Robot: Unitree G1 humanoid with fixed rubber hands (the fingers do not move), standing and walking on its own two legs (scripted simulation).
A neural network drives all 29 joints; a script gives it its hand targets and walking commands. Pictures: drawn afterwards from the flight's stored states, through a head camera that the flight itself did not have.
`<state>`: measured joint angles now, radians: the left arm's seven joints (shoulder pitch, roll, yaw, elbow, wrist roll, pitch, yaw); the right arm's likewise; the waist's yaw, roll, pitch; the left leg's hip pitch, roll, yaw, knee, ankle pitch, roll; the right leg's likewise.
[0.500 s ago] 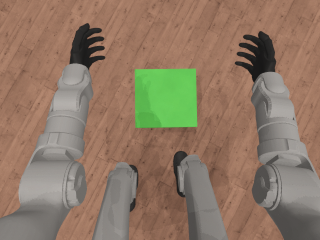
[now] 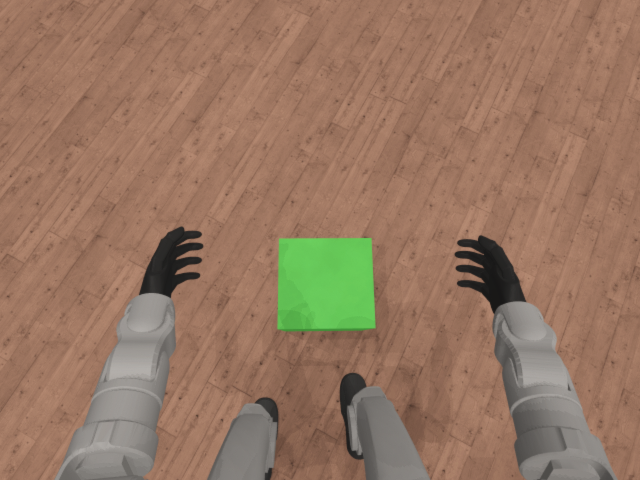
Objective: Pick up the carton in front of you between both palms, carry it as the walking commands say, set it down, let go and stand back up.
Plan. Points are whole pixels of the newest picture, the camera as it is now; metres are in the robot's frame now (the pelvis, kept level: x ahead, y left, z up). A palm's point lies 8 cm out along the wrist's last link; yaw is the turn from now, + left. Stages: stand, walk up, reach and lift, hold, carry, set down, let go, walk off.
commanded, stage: let go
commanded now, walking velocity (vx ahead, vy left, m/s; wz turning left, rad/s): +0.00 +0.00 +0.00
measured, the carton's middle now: (324, 289) +0.41 -0.03 -0.58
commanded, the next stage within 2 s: stand in 0.90 s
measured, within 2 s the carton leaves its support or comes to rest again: neither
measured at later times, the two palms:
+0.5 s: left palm (36, 431) +0.21 +0.25 +0.00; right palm (541, 424) +0.20 -0.21 +0.00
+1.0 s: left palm (27, 452) +0.19 +0.27 -0.01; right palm (574, 423) +0.20 -0.25 -0.01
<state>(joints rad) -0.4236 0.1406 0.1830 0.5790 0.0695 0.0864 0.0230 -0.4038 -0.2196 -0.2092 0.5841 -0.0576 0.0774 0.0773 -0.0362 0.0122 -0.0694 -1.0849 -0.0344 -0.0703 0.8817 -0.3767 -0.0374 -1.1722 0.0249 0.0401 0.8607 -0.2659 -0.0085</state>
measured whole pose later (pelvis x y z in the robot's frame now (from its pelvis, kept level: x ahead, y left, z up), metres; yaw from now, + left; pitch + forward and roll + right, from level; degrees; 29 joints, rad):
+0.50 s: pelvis +0.04 +0.02 +0.07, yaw -1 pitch +3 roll -1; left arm 0.22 0.21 0.05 0.45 0.01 0.03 -0.05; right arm 0.24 -0.21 -0.05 0.43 0.01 0.03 0.07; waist 0.00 0.01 0.04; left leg -0.19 -0.02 -0.07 0.44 -0.30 0.01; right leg -0.27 0.01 0.04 0.42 -0.20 0.02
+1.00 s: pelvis +0.04 +0.01 +0.06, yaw +0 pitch -2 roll -1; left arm 0.20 0.25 0.04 0.60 0.04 0.06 0.00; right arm 0.20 -0.27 -0.05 0.51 -0.04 0.10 -0.01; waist 0.00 0.02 0.04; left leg -0.13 -0.01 -0.07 0.51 -0.35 -0.01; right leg -0.21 0.02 0.03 0.51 -0.26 0.00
